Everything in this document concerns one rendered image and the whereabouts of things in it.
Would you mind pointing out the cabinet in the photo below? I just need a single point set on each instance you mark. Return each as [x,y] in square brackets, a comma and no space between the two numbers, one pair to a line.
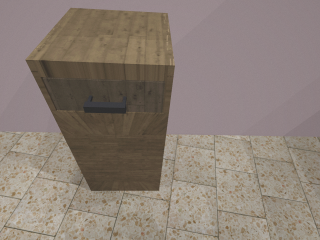
[114,151]

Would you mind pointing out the handle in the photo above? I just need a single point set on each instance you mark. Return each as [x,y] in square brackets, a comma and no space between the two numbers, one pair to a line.
[105,107]

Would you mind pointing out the drawer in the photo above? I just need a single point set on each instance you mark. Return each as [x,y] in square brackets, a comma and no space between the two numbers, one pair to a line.
[70,94]

